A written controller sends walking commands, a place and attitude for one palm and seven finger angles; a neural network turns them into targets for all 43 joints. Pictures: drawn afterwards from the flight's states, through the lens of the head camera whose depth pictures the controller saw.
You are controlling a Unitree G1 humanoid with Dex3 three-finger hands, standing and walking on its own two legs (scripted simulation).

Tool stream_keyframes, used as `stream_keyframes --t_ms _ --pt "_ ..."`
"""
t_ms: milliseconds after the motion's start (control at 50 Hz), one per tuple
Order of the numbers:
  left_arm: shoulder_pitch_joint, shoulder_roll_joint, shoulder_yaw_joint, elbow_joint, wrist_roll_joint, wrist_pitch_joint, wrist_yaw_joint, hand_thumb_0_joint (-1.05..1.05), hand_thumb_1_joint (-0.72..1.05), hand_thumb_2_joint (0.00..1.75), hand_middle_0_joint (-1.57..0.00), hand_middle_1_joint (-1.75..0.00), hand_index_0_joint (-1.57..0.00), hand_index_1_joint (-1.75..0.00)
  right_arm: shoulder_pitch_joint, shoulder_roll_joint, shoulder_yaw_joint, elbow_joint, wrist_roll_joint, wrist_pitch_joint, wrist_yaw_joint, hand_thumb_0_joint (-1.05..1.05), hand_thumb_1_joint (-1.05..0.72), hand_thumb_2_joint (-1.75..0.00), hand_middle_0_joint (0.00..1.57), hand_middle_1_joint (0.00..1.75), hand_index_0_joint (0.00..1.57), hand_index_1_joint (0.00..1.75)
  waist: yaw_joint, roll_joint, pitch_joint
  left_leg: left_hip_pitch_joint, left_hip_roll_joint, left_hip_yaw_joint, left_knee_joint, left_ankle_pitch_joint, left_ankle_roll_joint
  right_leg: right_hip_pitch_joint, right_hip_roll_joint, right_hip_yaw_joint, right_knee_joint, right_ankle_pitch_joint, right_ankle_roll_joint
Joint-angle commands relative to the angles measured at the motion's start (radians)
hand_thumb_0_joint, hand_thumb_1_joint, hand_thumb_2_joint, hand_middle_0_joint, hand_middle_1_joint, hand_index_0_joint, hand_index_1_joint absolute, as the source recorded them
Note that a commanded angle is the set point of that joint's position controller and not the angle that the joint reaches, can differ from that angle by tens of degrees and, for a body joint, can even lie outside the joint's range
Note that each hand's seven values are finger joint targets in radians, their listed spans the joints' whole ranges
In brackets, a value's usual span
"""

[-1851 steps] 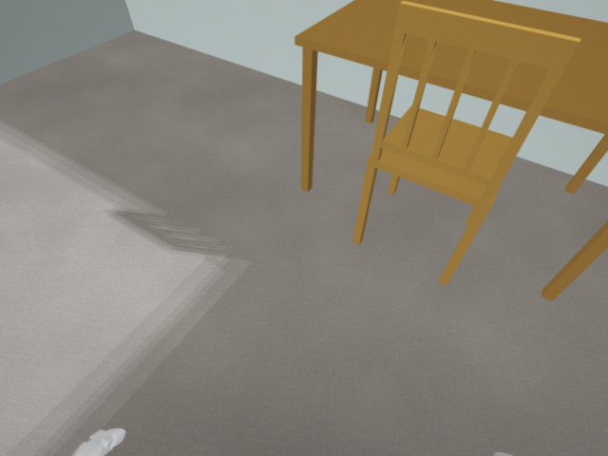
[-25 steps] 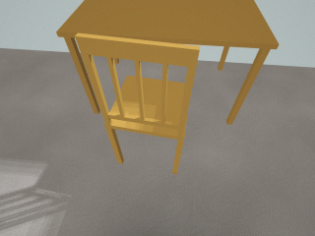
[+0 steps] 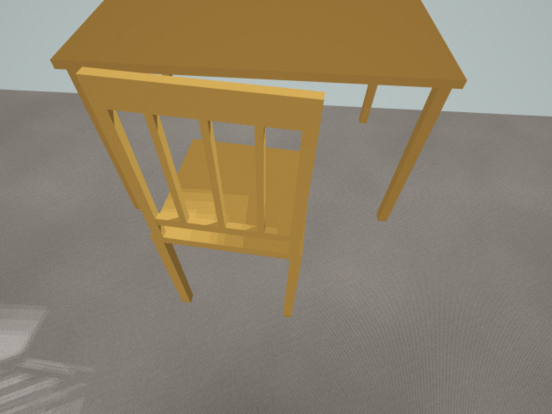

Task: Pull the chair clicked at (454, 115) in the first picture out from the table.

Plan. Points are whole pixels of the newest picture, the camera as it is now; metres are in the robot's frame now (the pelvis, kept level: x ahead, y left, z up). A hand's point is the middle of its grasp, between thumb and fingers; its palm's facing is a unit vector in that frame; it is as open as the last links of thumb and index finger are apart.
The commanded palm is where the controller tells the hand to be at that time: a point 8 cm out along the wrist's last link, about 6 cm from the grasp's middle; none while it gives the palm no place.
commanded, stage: take the last steps up to it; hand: left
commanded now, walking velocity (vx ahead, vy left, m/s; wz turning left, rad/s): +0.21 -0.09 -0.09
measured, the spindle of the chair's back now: (215, 180) +0.56 +0.15 -0.05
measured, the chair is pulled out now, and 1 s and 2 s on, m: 0.29 0.29 0.29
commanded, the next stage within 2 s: come to a stop and stand still in 0.30 s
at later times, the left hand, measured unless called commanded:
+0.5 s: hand (262, 294) +0.35 +0.04 -0.14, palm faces +0.09 -0.97 -0.20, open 7.3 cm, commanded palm none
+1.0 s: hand (226, 387) +0.19 +0.09 -0.18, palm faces +0.11 -0.96 -0.24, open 7.3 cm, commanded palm none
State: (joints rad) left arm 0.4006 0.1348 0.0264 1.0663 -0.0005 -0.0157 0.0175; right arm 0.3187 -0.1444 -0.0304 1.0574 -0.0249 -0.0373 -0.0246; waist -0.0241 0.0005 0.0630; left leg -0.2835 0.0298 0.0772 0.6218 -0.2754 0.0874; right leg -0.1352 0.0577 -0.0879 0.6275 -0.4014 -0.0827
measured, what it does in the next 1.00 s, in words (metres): walks ahead: right foot, then left foot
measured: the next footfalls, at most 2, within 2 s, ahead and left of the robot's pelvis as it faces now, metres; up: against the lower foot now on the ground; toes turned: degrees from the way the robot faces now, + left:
right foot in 0.46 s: +0.29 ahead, -0.33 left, +0.00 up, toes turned +17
left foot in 0.72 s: +0.29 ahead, -0.06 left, +0.00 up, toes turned +4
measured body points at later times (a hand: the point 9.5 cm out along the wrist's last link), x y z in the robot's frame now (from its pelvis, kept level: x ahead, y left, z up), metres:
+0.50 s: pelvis +0.17 -0.16 -0.03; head +0.21 -0.15 +0.42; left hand +0.34 +0.09 -0.13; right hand +0.13 -0.41 -0.17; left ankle +0.01 +0.06 -0.64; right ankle +0.26 -0.34 -0.73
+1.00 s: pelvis +0.20 -0.11 +0.00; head +0.27 -0.09 +0.44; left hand +0.19 +0.14 -0.16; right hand +0.38 -0.30 -0.13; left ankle +0.25 -0.06 -0.73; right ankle +0.11 -0.27 -0.64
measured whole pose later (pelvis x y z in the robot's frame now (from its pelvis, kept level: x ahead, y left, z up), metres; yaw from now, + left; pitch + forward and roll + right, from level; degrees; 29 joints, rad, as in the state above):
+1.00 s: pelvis +0.20 -0.11 +0.00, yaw +3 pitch +3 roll -2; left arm 0.25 0.22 0.06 0.97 0.03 0.07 0.02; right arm 0.02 -0.12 -0.02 0.83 -0.02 0.03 -0.03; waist 0.04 0.00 0.12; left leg -0.41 -0.04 0.09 0.56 -0.21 0.12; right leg -0.43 0.00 0.04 1.17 -0.48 0.07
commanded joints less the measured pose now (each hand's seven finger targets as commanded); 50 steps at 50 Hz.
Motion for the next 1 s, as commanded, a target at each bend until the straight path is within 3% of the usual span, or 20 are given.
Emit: stream_keyframes --t_ms 0,80,220,280,320,340,380,400,440,460,480,500,520,540,620,660,680,720,800,980 --pt "-0.136 0.116 0.012 -0.147 -0.013 -0.046 0.003 0.0 0.9 0.9 -0.2 -0.3 -0.2 -0.3 0.324 -0.214 -0.041 0.023 0.003 -0.022 -0.026 0.0 -0.9 -0.9 0.2 0.3 0.2 0.3 -0.108 0.111 -0.109 0.404 0.446 -0.54 -0.314 0.694 0.323 -0.539 -0.039 0.157 0.931 -0.108 0.011" --pt "-0.224 0.077 -0.004 -0.231 0.016 0.006 -0.019 0.0 0.9 0.9 -0.2 -0.3 -0.2 -0.3 0.071 -0.151 -0.033 -0.015 -0.012 -0.054 -0.009 0.0 -0.9 -0.9 0.2 0.3 0.2 0.3 0.034 0.094 0.114 0.109 0.36 -0.29 -0.454 0.023 0.139 -0.795 -0.125 0.178 1.202 -0.053 0.025" --pt "-0.502 0.047 -0.049 -0.495 0.014 0.032 -0.018 0.0 0.9 0.9 -0.2 -0.3 -0.2 -0.3 0.143 -0.214 -0.044 0.02 -0.023 -0.06 0.0 0.0 -0.9 -0.9 0.2 0.3 0.2 0.3 0.011 0.13 0.147 0.168 0.337 -0.141 -0.586 -0.187 0.075 -1.218 -0.183 0.094 1.404 -0.256 0.019" --pt "-0.443 0.046 -0.056 -0.5 -0.006 0.043 -0.045 0.0 0.9 0.9 -0.2 -0.3 -0.2 -0.3 0.026 -0.225 -0.03 -0.045 -0.012 -0.057 -0.009 0.0 -0.9 -0.9 0.2 0.3 0.2 0.3 0.054 0.171 0.077 -0.099 0.231 -0.002 -0.707 0.081 0.046 -0.637 -0.202 -0.026 0.653 -0.102 0.034" --pt "-0.114 0.096 -0.007 -0.382 -0.016 0.037 -0.036 0.0 0.9 0.9 -0.2 -0.3 -0.2 -0.3 0.002 -0.309 -0.041 -0.075 0.008 -0.062 0.011 0.0 -0.9 -0.9 0.2 0.3 0.2 0.3 0.153 0.145 -0.222 0.051 0.252 0.03 -0.45 0.833 0.064 -0.211 -0.045 -0.099 0.613 -0.053 0.028" --pt "0.032 0.136 0.019 -0.326 -0.008 0.023 -0.027 0.0 0.9 0.9 -0.2 -0.3 -0.2 -0.3 0.017 -0.296 -0.047 -0.073 0.018 -0.058 0.022 0.0 -0.9 -0.9 0.2 0.3 0.2 0.3 0.197 0.04 -0.357 0.093 0.245 0.037 -0.227 0.978 0.034 -0.059 -0.018 -0.057 0.533 -0.007 0.02" --pt "0.095 0.345 0.07 -0.306 0.032 0.016 -0.016 0.0 0.9 0.9 -0.2 -0.3 -0.2 -0.3 0.06 -0.149 -0.038 -0.102 0.03 -0.046 0.047 0.0 -0.9 -0.9 0.2 0.3 0.2 0.3 0.207 -0.401 -0.444 -0.13 -0.001 -0.037 0.347 0.122 -0.06 0.068 -0.314 0.64 -0.054 -0.143 -0.056" --pt "0.028 0.419 0.089 -0.303 0.023 0.014 -0.008 0.0 0.9 0.9 -0.2 -0.3 -0.2 -0.3 0.065 -0.087 -0.023 -0.106 0.013 -0.042 0.05 0.0 -0.9 -0.9 0.2 0.3 0.2 0.3 0.163 -0.386 -0.403 -0.232 -0.049 -0.162 0.797 -0.095 -0.051 0.02 -0.404 0.854 -0.282 -0.031 -0.057" --pt "-0.079 0.347 0.073 -0.291 0.03 -0.01 -0.01 0.0 0.9 0.9 -0.2 -0.3 -0.2 -0.3 -0.082 -0.044 -0.006 -0.2 -0.003 -0.038 0.054 0.0 -0.9 -0.9 0.2 0.3 0.2 0.3 0.103 0.091 -0.042 -0.347 0.006 -0.151 0.82 -0.183 -0.055 -0.253 -0.345 0.642 -0.176 0.351 -0.108" --pt "-0.105 0.354 0.072 -0.277 0.047 -0.017 0.0 0.0 0.9 0.9 -0.2 -0.3 -0.2 -0.3 -0.128 -0.053 -0.022 -0.255 0.01 -0.024 0.035 0.0 -0.9 -0.9 0.2 0.3 0.2 0.3 0.06 0.251 0.129 -0.224 0.013 -0.083 0.56 -0.311 -0.067 -0.494 -0.334 0.484 -0.176 0.739 -0.036" --pt "-0.148 0.336 0.07 -0.262 0.054 -0.017 0.03 0.0 0.9 0.9 -0.2 -0.3 -0.2 -0.3 -0.024 -0.001 -0.009 -0.242 0.022 0.008 0.014 0.0 -0.9 -0.9 0.2 0.3 0.2 0.3 -0.005 0.163 0.137 -0.179 -0.045 -0.039 0.253 -0.328 -0.092 -0.484 -0.253 0.332 -0.12 0.916 0.051" --pt "-0.212 0.301 0.087 -0.223 0.053 -0.004 0.036 0.0 0.9 0.9 -0.2 -0.3 -0.2 -0.3 0.139 -0.03 -0.024 -0.133 0.026 0.049 0.0 0.0 -0.9 -0.9 0.2 0.3 0.2 0.3 -0.048 -0.365 0.012 -0.25 -0.086 -0.027 0.307 -0.327 -0.126 -0.246 -0.258 0.45 -0.022 0.947 -0.02" --pt "-0.243 0.292 0.092 -0.24 0.037 0.003 0.037 0.0 0.9 0.9 -0.2 -0.3 -0.2 -0.3 0.187 -0.085 -0.035 -0.116 0.027 0.06 -0.004 0.0 -0.9 -0.9 0.2 0.3 0.2 0.3 -0.032 -0.691 -0.101 -0.243 -0.048 -0.075 0.368 -0.297 -0.129 -0.14 -0.275 0.478 0.0 1.054 -0.03" --pt "-0.248 0.286 0.095 -0.247 0.035 0.01 0.042 0.0 0.9 0.9 -0.2 -0.3 -0.2 -0.3 0.194 -0.153 -0.055 -0.124 0.025 0.065 -0.011 0.0 -0.9 -0.9 0.2 0.3 0.2 0.3 -0.03 -0.798 -0.179 -0.253 -0.029 -0.116 0.407 -0.301 -0.136 -0.043 -0.305 0.479 -0.032 1.106 -0.028" --pt "-0.163 0.274 0.106 -0.201 0.026 0.015 0.057 0.0 0.9 0.9 -0.2 -0.3 -0.2 -0.3 -0.094 -0.191 -0.066 -0.198 0.013 0.057 -0.011 0.0 -0.9 -0.9 0.2 0.3 0.2 0.3 0.045 -0.313 -0.247 -0.341 -0.045 -0.18 0.463 -0.339 -0.134 0.059 -0.384 0.592 0.021 1.177 -0.094" --pt "-0.255 0.257 0.099 -0.217 0.029 0.015 0.056 0.0 0.9 0.9 -0.2 -0.3 -0.2 -0.3 -0.047 -0.168 -0.066 -0.186 0.018 0.052 -0.008 0.0 -0.9 -0.9 0.2 0.3 0.2 0.3 -0.033 -0.125 -0.253 -0.116 -0.015 -0.207 0.212 -0.217 -0.131 -0.126 -0.378 0.538 0.047 1.035 -0.057" --pt "-0.283 0.253 0.091 -0.216 0.019 0.018 0.048 0.0 0.9 0.9 -0.2 -0.3 -0.2 -0.3 0.023 -0.173 -0.069 -0.161 0.018 0.051 -0.002 0.0 -0.9 -0.9 0.2 0.3 0.2 0.3 -0.08 -0.031 -0.274 0.108 -0.01 -0.157 -0.002 0.01 -0.127 -0.272 -0.319 0.453 0.084 0.806 -0.005" --pt "-0.183 0.136 0.068 -0.187 0.006 0.06 0.049 0.0 0.9 0.9 -0.2 -0.3 -0.2 -0.3 -0.004 -0.278 -0.084 -0.189 0.01 0.062 -0.004 0.0 -0.9 -0.9 0.2 0.3 0.2 0.3 -0.054 0.362 -0.346 0.206 0.307 -0.426 -0.19 0.558 -0.019 -0.41 0.006 0.181 0.495 -0.28 0.143" --pt "-0.141 0.172 0.063 -0.129 0.03 0.078 0.045 0.0 0.9 0.9 -0.2 -0.3 -0.2 -0.3 -0.209 -0.179 -0.049 -0.257 -0.002 0.069 -0.016 0.0 -0.9 -0.9 0.2 0.3 0.2 0.3 0.012 0.225 -0.05 -0.025 0.194 -0.229 -0.172 0.513 0.02 -0.418 -0.042 0.205 0.733 -0.157 0.118" --pt "-0.109 0.167 0.043 -0.174 0.034 0.067 0.007 0.0 0.9 0.9 -0.2 -0.3 -0.2 -0.3 -0.14 -0.168 -0.053 -0.225 0.009 0.06 -0.03 0.0 -0.9 -0.9 0.2 0.3 0.2 0.3 -0.014 0.098 -0.185 0.241 0.213 -0.316 -0.244 0.303 0.1 -0.372 -0.088 0.125 0.353 -0.099 0.152"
